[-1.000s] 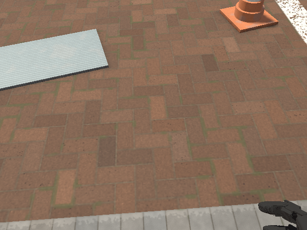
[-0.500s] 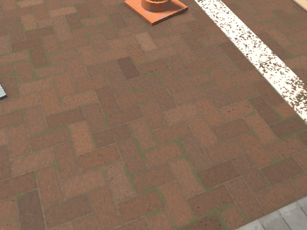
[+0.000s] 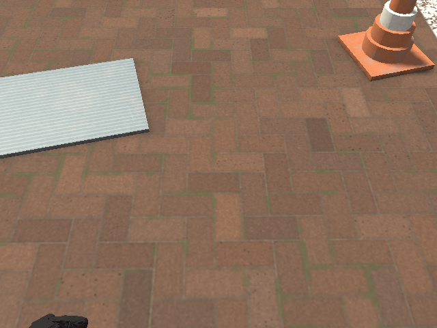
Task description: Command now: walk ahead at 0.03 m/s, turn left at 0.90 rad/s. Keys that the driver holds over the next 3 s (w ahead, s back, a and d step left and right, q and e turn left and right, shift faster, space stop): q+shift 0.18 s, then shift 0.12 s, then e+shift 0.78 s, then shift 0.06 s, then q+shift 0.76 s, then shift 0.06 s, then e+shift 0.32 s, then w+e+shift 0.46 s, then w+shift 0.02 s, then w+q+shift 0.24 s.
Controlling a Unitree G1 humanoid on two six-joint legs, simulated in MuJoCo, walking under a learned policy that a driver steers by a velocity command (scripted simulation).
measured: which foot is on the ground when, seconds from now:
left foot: down 0.00-0.16, up 0.18-0.46, down 0.48-0.86, up 0.88-1.00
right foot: up 0.00-0.14, down 0.16-0.54, up 0.56-0.82, down 0.84-1.00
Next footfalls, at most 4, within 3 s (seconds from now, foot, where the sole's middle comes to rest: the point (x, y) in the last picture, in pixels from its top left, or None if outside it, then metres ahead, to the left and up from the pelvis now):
0.16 right None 0.05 -0.14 -0.78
0.48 left None -0.03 0.10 -0.78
0.84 right None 0.00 -0.15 -0.78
1.32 left None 0.06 0.07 -0.78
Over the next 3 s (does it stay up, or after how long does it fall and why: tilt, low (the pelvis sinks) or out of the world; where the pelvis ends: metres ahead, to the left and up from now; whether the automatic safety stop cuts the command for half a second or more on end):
stays up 0.23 -0.18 -0.04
